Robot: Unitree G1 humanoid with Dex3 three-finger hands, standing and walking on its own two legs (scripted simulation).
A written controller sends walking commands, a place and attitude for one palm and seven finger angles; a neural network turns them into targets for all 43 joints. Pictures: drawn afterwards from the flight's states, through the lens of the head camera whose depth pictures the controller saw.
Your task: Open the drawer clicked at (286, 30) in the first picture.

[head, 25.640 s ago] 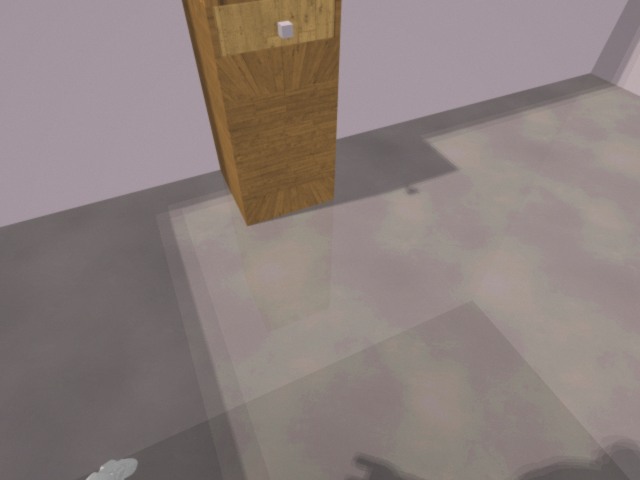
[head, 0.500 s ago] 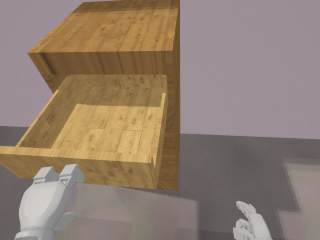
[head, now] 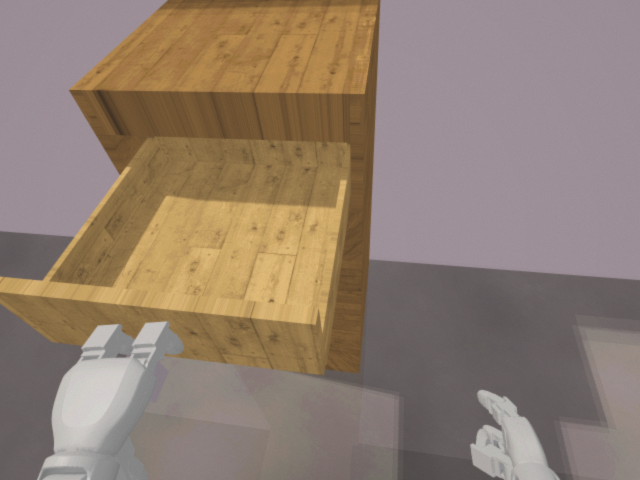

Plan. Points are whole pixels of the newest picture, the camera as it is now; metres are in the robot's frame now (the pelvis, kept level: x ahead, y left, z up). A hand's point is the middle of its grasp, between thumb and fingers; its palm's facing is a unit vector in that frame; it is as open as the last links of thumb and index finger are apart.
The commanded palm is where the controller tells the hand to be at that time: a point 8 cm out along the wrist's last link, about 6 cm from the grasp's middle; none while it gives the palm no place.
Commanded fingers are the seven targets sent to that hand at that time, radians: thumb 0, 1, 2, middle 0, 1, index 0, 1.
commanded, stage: lift the hand off the handle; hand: left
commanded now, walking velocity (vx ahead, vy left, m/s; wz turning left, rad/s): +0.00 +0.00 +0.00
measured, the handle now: (148, 363) +0.21 +0.24 +0.06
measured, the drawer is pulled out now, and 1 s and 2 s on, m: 0.30 0.30 0.30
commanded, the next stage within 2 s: draw the hand back to the body in 1.32 s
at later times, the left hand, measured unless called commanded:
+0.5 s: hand (113, 382) +0.18 +0.25 +0.09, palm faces +0.04 -0.07 -1.00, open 12.9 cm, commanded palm +0.15 +0.25 +0.17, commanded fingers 0.00 -0.50 0.30 -0.30 -1.20 -0.30 -1.20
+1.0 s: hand (83, 308) +0.21 +0.25 +0.18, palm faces +0.17 -0.06 -0.98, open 13.7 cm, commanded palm +0.15 +0.24 +0.24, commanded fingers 0.00 -0.50 0.30 -0.30 -1.20 -0.30 -1.20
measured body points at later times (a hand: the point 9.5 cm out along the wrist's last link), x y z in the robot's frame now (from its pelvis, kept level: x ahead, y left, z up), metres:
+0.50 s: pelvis +0.00 +0.01 +0.01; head +0.02 -0.03 +0.46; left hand +0.17 +0.25 +0.14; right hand +0.24 -0.18 -0.08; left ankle -0.03 +0.10 -0.72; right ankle +0.03 -0.10 -0.72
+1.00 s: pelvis +0.00 +0.01 +0.02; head -0.01 -0.05 +0.47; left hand +0.19 +0.25 +0.24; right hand +0.24 -0.17 -0.07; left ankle -0.03 +0.10 -0.72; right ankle +0.03 -0.10 -0.72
